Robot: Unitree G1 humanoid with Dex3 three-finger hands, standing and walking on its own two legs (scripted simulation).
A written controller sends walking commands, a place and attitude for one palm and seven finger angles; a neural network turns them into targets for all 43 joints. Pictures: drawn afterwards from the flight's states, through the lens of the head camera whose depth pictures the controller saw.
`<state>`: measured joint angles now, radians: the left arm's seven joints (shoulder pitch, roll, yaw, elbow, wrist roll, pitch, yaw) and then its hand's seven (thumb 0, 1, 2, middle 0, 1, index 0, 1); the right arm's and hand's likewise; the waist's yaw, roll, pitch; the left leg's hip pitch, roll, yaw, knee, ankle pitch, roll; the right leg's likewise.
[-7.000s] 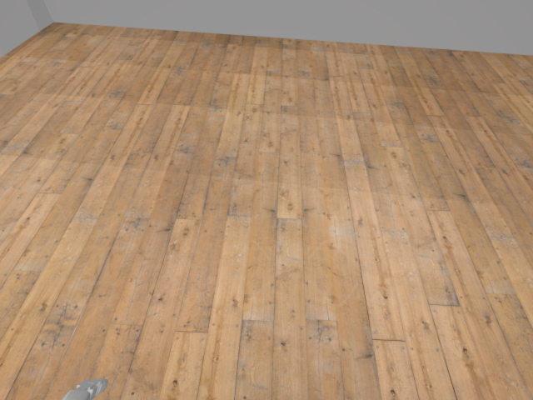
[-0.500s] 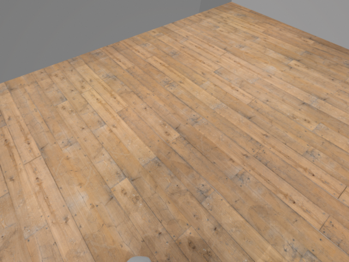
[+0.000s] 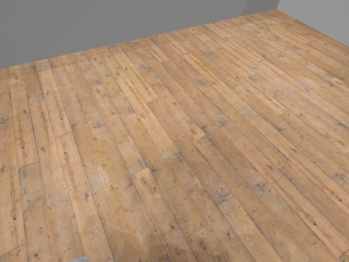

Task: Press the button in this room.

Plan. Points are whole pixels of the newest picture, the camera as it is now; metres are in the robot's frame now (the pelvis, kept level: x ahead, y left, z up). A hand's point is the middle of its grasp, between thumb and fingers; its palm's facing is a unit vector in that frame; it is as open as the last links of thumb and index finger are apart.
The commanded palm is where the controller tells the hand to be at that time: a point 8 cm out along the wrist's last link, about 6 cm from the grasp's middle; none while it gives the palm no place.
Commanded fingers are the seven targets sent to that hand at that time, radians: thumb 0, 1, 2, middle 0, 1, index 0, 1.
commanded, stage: turn or walk to find it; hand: left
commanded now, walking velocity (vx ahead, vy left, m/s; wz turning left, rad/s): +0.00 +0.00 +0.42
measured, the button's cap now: out of the picture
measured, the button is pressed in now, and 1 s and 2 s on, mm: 0 0 0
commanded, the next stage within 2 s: none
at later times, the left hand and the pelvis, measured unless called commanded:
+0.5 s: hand out of the picture -0.03 +0.18 -0.16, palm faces +0.28 -0.93 -0.26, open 7.3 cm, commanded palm none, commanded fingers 0.00 0.90 0.90 -0.20 -0.30 -0.20 -0.30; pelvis -0.03 -0.03 +0.00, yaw +14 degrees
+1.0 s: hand out of the picture -0.04 +0.21 -0.15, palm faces +0.44 -0.86 -0.26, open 7.4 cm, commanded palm none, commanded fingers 0.00 0.90 0.90 -0.20 -0.30 -0.20 -0.30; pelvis -0.05 -0.02 +0.00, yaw +25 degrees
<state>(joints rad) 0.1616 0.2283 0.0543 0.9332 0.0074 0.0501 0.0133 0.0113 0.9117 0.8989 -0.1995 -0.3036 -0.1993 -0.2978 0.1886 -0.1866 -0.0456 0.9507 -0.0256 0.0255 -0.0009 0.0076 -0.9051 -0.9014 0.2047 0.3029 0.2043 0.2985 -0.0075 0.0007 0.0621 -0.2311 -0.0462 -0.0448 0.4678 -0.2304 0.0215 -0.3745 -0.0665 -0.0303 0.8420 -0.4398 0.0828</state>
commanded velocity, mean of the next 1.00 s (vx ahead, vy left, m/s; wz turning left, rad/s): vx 0.00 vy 0.00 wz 0.42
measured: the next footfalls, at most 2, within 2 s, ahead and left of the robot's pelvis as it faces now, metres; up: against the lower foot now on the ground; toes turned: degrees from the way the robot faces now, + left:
right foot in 0.08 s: +0.04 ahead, -0.12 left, +0.00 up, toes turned -1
left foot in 0.58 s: -0.04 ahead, +0.11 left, +0.00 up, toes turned +21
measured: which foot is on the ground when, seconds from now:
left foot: down 0.00-0.08, up 0.10-0.56, down 0.58-1.00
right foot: up 0.00-0.06, down 0.08-0.58, up 0.60-1.00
